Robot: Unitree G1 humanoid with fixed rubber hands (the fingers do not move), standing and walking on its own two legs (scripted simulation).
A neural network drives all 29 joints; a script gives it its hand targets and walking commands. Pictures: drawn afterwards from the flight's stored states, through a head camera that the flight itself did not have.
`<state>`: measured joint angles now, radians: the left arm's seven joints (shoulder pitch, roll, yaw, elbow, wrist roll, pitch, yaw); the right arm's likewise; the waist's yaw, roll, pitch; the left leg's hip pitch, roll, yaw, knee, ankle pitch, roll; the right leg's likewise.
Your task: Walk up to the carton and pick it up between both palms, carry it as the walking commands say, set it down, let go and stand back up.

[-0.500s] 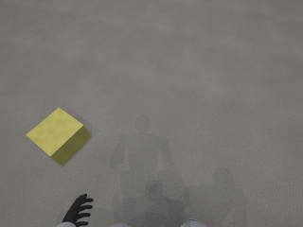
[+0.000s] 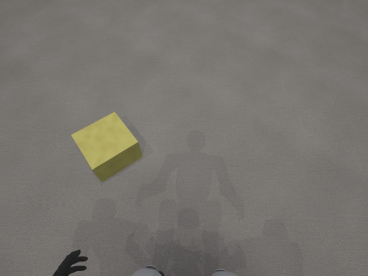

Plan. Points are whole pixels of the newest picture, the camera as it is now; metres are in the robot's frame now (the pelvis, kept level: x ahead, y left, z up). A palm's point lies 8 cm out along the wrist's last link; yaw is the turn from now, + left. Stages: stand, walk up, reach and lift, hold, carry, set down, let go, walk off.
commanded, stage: walk up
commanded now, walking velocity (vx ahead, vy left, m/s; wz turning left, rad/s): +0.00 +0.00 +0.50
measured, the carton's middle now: (108, 146) +0.78 +0.43 -0.67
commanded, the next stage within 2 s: none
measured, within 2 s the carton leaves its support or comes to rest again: neither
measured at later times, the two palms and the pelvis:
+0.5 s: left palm out of the picture -0.05 +0.27 -0.14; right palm (245, 204) +0.30 -0.15 -0.11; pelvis +0.09 +0.05 +0.00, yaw +15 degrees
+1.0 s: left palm (42, 176) +0.37 +0.38 -0.11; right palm (226, 185) +0.37 -0.12 -0.16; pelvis +0.33 +0.10 -0.01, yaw +29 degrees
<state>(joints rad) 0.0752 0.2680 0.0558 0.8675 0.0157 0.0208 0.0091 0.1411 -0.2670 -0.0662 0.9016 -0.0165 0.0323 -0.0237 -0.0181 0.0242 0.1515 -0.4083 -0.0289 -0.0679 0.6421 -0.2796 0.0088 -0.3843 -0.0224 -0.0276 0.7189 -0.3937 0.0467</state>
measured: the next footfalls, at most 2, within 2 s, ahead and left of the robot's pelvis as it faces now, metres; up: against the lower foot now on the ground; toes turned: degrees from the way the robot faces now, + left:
right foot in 0.02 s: +0.04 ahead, -0.13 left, +0.00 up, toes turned -2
left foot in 0.46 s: +0.13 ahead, +0.19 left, +0.00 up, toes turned +21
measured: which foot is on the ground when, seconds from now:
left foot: down 0.00-0.04, up 0.06-0.44, down 0.46-0.90, up 0.92-1.00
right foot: up 0.00-0.00, down 0.02-0.50, up 0.52-0.88, down 0.90-1.00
